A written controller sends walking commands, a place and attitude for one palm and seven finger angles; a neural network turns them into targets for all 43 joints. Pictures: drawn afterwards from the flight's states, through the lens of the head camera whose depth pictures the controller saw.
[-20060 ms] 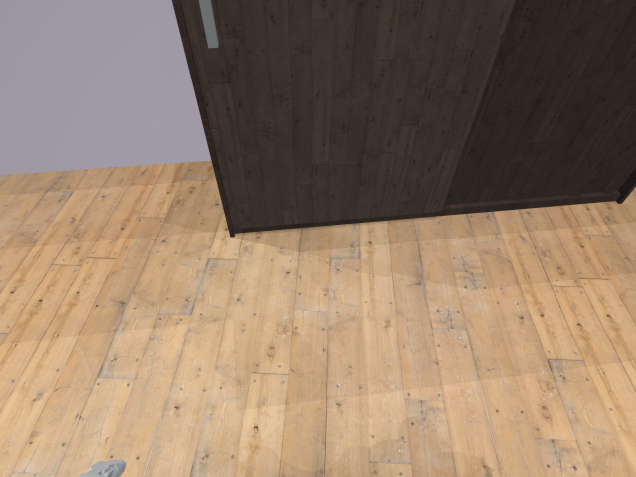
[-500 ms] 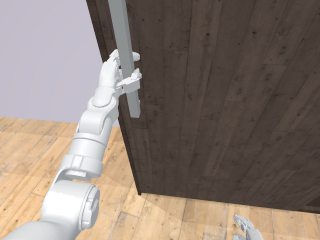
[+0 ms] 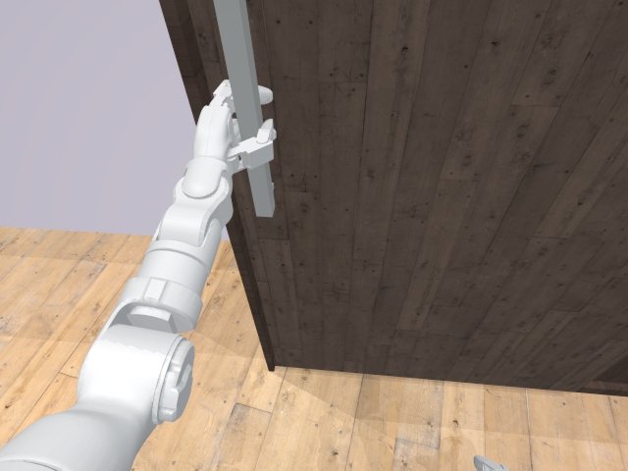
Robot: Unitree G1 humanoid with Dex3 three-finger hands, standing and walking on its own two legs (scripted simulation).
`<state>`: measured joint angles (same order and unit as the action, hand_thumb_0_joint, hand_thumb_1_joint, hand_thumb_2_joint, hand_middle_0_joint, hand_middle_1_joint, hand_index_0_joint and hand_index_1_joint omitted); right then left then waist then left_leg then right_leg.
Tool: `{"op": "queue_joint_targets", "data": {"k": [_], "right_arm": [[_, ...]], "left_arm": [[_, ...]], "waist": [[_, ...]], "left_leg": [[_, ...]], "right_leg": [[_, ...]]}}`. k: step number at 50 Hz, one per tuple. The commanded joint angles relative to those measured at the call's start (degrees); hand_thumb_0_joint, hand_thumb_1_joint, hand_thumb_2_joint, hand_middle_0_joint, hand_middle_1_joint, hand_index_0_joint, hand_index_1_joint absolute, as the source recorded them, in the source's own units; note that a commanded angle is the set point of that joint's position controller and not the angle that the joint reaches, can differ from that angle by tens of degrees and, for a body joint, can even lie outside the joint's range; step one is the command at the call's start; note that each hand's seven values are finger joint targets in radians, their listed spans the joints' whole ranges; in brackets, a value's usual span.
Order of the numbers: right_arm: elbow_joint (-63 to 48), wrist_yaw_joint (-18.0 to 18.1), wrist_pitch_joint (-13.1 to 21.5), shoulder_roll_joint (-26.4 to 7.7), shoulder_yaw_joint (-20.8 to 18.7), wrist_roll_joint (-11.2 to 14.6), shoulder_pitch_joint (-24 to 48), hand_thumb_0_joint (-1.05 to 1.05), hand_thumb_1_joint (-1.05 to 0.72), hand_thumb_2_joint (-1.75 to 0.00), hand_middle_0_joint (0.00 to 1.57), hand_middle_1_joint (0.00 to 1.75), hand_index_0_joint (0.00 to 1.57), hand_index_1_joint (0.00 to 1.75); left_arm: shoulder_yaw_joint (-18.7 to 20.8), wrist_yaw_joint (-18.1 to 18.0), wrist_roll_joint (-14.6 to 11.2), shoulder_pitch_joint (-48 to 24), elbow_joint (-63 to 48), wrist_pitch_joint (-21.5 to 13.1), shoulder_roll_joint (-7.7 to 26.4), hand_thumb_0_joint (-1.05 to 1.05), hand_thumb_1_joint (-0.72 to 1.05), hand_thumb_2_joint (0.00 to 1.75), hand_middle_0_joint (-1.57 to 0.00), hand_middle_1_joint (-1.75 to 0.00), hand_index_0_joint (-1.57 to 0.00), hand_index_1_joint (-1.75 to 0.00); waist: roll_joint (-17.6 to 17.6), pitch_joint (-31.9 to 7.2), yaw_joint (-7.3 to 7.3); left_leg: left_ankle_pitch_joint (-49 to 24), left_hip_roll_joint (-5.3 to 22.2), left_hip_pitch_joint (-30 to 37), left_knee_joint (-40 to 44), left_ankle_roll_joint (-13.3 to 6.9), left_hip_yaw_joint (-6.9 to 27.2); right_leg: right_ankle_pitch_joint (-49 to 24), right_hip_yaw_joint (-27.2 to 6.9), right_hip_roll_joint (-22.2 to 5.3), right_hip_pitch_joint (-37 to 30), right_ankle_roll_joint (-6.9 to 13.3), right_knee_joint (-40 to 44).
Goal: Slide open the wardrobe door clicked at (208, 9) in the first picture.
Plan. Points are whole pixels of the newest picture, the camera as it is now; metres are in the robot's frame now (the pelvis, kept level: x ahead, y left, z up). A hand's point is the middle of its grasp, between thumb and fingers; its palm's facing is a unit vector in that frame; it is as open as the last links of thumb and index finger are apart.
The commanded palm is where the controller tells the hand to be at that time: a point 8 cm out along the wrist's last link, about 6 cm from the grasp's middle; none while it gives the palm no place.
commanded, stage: step sideways, sliding the door along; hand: left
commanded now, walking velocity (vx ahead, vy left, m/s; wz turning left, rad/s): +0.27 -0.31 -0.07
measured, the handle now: (253, 110) +0.51 +0.11 +0.21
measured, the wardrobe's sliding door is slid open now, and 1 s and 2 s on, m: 0.01 0.10 0.42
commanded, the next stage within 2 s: none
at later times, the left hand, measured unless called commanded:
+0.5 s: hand (278, 146) +0.46 +0.08 +0.19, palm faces +0.21 -0.97 -0.10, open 6.6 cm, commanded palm +0.43 +0.06 +0.20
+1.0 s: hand (337, 146) +0.47 +0.00 +0.18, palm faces +0.38 -0.92 -0.07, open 7.0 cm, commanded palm +0.43 -0.04 +0.19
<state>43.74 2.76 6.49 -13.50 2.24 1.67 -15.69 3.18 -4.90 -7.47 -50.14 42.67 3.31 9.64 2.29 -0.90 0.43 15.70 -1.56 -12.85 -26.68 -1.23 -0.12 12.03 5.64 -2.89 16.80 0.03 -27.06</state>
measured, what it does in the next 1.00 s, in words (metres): steps to the right: right foot, then left foot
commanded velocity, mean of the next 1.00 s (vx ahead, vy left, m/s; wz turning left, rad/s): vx -0.05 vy -0.20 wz -0.16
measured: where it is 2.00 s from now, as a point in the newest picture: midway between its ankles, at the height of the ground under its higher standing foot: outside the picture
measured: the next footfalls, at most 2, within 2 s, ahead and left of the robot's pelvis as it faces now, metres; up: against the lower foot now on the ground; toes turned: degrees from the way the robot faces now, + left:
right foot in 0.76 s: +0.21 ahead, -0.35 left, +0.00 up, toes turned +1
left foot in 0.94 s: +0.10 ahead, -0.10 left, +0.00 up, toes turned +15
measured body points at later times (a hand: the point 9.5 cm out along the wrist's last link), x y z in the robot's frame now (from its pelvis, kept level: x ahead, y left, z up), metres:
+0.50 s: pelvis +0.03 -0.10 -0.02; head +0.13 -0.09 +0.42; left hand +0.45 +0.13 +0.19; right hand +0.25 -0.31 -0.14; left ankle +0.03 +0.04 -0.74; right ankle +0.01 -0.18 -0.70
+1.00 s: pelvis +0.11 -0.22 -0.02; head +0.23 -0.20 +0.41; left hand +0.44 +0.05 +0.19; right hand +0.36 -0.42 -0.12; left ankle +0.07 -0.11 -0.74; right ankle +0.16 -0.36 -0.71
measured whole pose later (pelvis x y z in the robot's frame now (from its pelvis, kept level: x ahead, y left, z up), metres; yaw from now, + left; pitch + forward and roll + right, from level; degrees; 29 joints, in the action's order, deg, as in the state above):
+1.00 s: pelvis +0.11 -0.22 -0.02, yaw +8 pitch +0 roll -1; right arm 34.5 1.2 7.7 -15.2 -4.5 2.6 -4.2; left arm 6.8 -9.0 -2.5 -27.1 -9.5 -1.5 10.1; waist 3.1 16.0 6.1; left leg 21.5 4.6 -15.1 -38.7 -0.2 -6.0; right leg 21.4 2.2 -3.5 26.9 -1.5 -51.0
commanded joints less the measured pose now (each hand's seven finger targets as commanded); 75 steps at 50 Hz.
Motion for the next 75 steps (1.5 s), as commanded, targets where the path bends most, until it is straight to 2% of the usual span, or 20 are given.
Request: {"op": "queue_joint_targets", "data": {"k": [1, 4, 8, 11, 14, 19, 21, 22, 23, 35, 37, 40, 43, 45, 47, 50, 63, 65, 67, 75], "right_arm": [[-8.97, 2.68, 1.13, -7.08, -3.47, 0.11, 5.50, 0.00, -0.90, -0.90, 0.20, 0.30, 0.20, 0.30], [-9.75, 3.52, -0.06, -6.80, -3.93, -0.33, 6.53, 0.00, -0.90, -0.90, 0.20, 0.30, 0.20, 0.30], [-10.70, 2.59, -0.91, -6.37, -4.07, 0.17, 7.05, 0.00, -0.90, -0.90, 0.20, 0.30, 0.20, 0.30], [-12.56, 2.01, -1.51, -5.84, -4.35, 1.10, 8.50, 0.00, -0.90, -0.90, 0.20, 0.30, 0.20, 0.30], [-12.56, 2.44, -1.33, -4.21, -4.97, 1.63, 11.92, 0.00, -0.90, -0.90, 0.20, 0.30, 0.20, 0.30], [-13.30, 1.70, -0.73, -1.67, -3.74, 0.08, 12.65, 0.00, -0.90, -0.90, 0.20, 0.30, 0.20, 0.30], [-13.44, 1.22, -1.26, -4.50, -5.74, 0.47, 10.16, 0.00, -0.90, -0.90, 0.20, 0.30, 0.20, 0.30], [-14.70, -0.01, -1.90, -7.19, -6.94, 0.85, 10.08, 0.00, -0.90, -0.90, 0.20, 0.30, 0.20, 0.30], [-15.43, -2.28, -2.43, -6.87, -7.14, 0.83, 11.97, 0.00, -0.90, -0.90, 0.20, 0.30, 0.20, 0.30], [-19.72, -2.80, 1.61, -5.30, -6.47, 1.46, 12.84, 0.00, -0.90, -0.90, 0.20, 0.30, 0.20, 0.30], [-19.22, -2.30, 3.12, -4.45, -5.70, 2.02, 13.40, 0.00, -0.90, -0.90, 0.20, 0.30, 0.20, 0.30], [-17.87, -0.37, 3.74, -1.44, -5.31, 1.27, 13.98, 0.00, -0.90, -0.90, 0.20, 0.30, 0.20, 0.30], [-16.13, -0.04, 5.36, -0.94, -3.73, 1.50, 14.38, 0.00, -0.90, -0.90, 0.20, 0.30, 0.20, 0.30], [-15.77, -0.21, 5.11, -2.15, -4.51, 1.04, 13.72, 0.00, -0.90, -0.90, 0.20, 0.30, 0.20, 0.30], [-19.13, -1.30, 4.63, -5.93, -7.09, 0.75, 14.84, 0.00, -0.90, -0.90, 0.20, 0.30, 0.20, 0.30], [-19.56, -4.30, 5.63, -4.70, -6.70, 0.48, 11.61, 0.00, -0.90, -0.90, 0.20, 0.30, 0.20, 0.30], [-21.09, -4.34, 5.78, -2.52, -3.30, -0.14, 14.76, 0.00, -0.90, -0.90, 0.20, 0.30, 0.20, 0.30], [-21.00, -4.20, 5.18, -1.76, -2.68, 0.38, 16.40, 0.00, -0.90, -0.90, 0.20, 0.30, 0.20, 0.30], [-20.61, -3.21, 4.40, -1.44, -3.97, 0.56, 15.42, 0.00, -0.90, -0.90, 0.20, 0.30, 0.20, 0.30], [-19.00, -3.88, 1.12, -0.18, -3.78, -0.81, 15.40, 0.00, -0.90, -0.90, 0.20, 0.30, 0.20, 0.30]], "left_arm": [[-1.48, 1.82, 2.36, -29.39, -17.35, -11.94, 7.78, 0.00, 0.90, 0.90, -0.45, -1.40, -0.45, -1.40], [-0.89, 1.59, 1.69, -30.37, -19.83, -12.63, 9.13, 0.00, 0.90, 0.90, -0.45, -1.40, -0.45, -1.40], [-4.37, 1.90, 1.16, -30.91, -26.20, -12.54, 5.07, 0.00, 0.90, 0.90, -0.45, -1.40, -0.45, -1.40], [-6.89, 2.29, 1.93, -29.41, -31.47, -12.72, 2.20, 0.00, 0.90, 0.90, -0.45, -1.40, -0.45, -1.40], [-5.32, 1.86, 2.89, -25.26, -32.78, -11.57, 3.93, 0.00, 0.90, 0.90, -0.45, -1.40, -0.45, -1.40], [-14.25, 2.29, 4.23, -26.61, -45.88, -14.28, -5.34, 0.00, 0.90, 0.90, -0.45, -1.40, -0.45, -1.40], [-15.63, 2.51, 3.25, -25.41, -48.38, -15.07, -5.25, 0.00, 0.90, 0.90, -0.45, -1.40, -0.45, -1.40], [-16.69, 2.99, 2.03, -23.56, -49.33, -14.87, -6.59, 0.00, 0.90, 0.90, -0.45, -1.40, -0.45, -1.40], [-14.38, 3.35, 1.92, -24.84, -49.23, -14.77, -6.49, 0.00, 0.90, 0.90, -0.45, -1.40, -0.45, -1.40], [-10.95, 4.04, 3.38, -13.29, -58.38, -13.80, -0.02, 0.00, 0.90, 0.90, -0.45, -1.40, -0.45, -1.40], [-9.82, 3.60, 4.00, -10.80, -59.25, -13.59, 1.88, 0.00, 0.90, 0.90, -0.45, -1.40, -0.45, -1.40], [-5.08, 2.53, 4.74, -4.25, -64.97, -13.23, 8.54, 0.00, 0.90, 0.90, -0.45, -1.40, -0.45, -1.40], [-9.15, 1.33, 3.96, -1.34, -74.96, -13.83, 2.12, 0.00, 0.90, 0.90, -0.45, -1.40, -0.45, -1.40], [-11.36, 0.89, 4.42, -1.39, -76.57, -15.79, 0.09, 0.00, 0.90, 0.90, -0.45, -1.40, -0.45, -1.40], [-16.13, 1.88, 3.65, -0.05, -79.46, -16.91, -3.42, 0.00, 0.90, 0.90, -0.45, -1.40, -0.45, -1.40], [-16.18, 2.47, 5.54, -3.81, -79.73, -18.22, -4.83, 0.00, 0.90, 0.90, -0.45, -1.40, -0.45, -1.40], [-12.62, 2.19, 5.32, 13.79, -80.45, -16.46, -0.39, 0.00, 0.90, 0.90, -0.45, -1.40, -0.45, -1.40], [-11.49, 2.15, 6.00, 14.97, -81.13, -17.05, 1.39, 0.00, 0.90, 0.90, -0.45, -1.40, -0.45, -1.40], [-8.70, 0.96, 5.79, 24.10, -78.57, -15.42, 3.47, 0.00, 0.90, 0.90, -0.45, -1.40, -0.45, -1.40], [-15.36, 0.57, 7.30, 19.79, -89.46, -21.62, -1.36, 0.00, 0.90, 0.90, -0.45, -1.40, -0.45, -1.40]], "waist": [[0.67, -14.60, -2.45], [4.65, -12.62, -2.62], [5.94, -13.48, -3.35], [1.91, -17.03, -2.53], [-14.65, -11.92, -0.02], [-6.94, -17.37, -2.25], [-2.33, -23.08, -4.07], [10.36, -25.98, -3.45], [4.83, -26.65, -2.40], [17.83, -15.49, -3.11], [11.69, -14.83, -2.13], [-18.82, -16.53, 0.23], [-15.98, -21.01, -1.64], [-14.60, -23.05, -3.17], [4.81, -24.22, -2.12], [12.14, -20.59, -3.06], [11.82, -12.39, -1.60], [1.86, -12.50, -0.99], [-20.03, -16.58, 1.73], [-9.81, -24.37, -1.99]], "left_leg": [[-1.25, 11.39, 3.96, 5.28, -3.19, 8.58], [-7.49, 20.85, 11.60, 6.37, -9.85, 20.32], [-27.77, 21.88, 19.33, -2.44, -10.06, 16.22], [-26.51, 14.88, 5.67, -14.83, -5.08, 3.91], [17.05, 2.13, -18.22, -39.02, 1.42, 1.03], [0.89, 4.62, -4.00, -9.92, 1.85, -4.46], [-31.23, 16.10, 22.50, 2.01, -3.78, 4.61], [-60.94, 32.06, 36.81, -2.04, -11.76, 21.99], [-63.78, 34.64, 39.20, -4.80, -13.62, 20.12], [-47.96, 20.98, 22.12, -9.33, -0.69, -6.94], [-35.35, 15.96, 14.80, -17.53, -2.34, -8.21], [22.01, 3.01, -8.79, -35.91, 4.88, -4.41], [20.35, 4.62, -11.39, -23.80, 2.79, 0.81], [-0.66, 6.84, 2.43, -6.28, 2.66, -3.23], [-56.79, 26.39, 26.79, -2.43, -5.07, 8.61], [-70.59, 26.18, 33.33, -6.18, -6.81, 3.65], [-55.43, 23.26, 21.40, -13.65, -0.87, -8.58], [-32.11, 18.55, 10.44, -21.82, 0.65, -8.62], [27.10, 2.24, -7.86, -39.46, 4.72, -2.50], [-3.64, 7.05, 7.42, -4.51, 4.16, -4.27]], "right_leg": [[3.25, -3.00, 0.38, -1.99, 0.50, -5.98], [11.36, -4.48, 2.60, 8.77, 0.89, -18.11], [11.67, -5.67, 2.90, 9.32, 2.19, -13.66], [-6.12, -7.60, 0.58, -12.30, 4.14, -1.01], [-36.00, -28.20, -15.54, -22.63, 12.87, 4.24], [-49.38, -11.44, -9.41, -22.18, 8.31, -6.54], [-31.66, -6.68, -4.41, -1.94, 0.69, -21.95], [9.00, -8.22, 0.94, 17.26, -1.62, -37.59], [20.74, -14.00, 1.04, 20.33, 1.09, -46.20], [0.75, 1.43, 3.71, 1.02, -1.46, -11.18], [-19.37, 1.10, 2.41, -8.48, -1.64, -1.39], [-70.15, -18.79, -14.98, -19.05, 5.50, -3.20], [-70.46, -16.70, -16.02, -26.14, 7.89, -9.66], [-60.58, -10.73, -11.25, -18.68, 4.37, -15.16], [1.51, -5.09, -2.01, 8.86, -1.94, -27.32], [19.64, -5.54, 0.02, 20.45, -0.62, -37.89], [-6.33, 1.11, 3.35, -0.46, -1.83, -6.26], [-29.16, -2.64, -1.46, -9.13, -0.63, -3.08], [-77.89, -25.13, -15.99, -17.22, 7.78, -0.84], [-58.86, -11.87, -9.96, -17.15, 6.93, -8.32]]}}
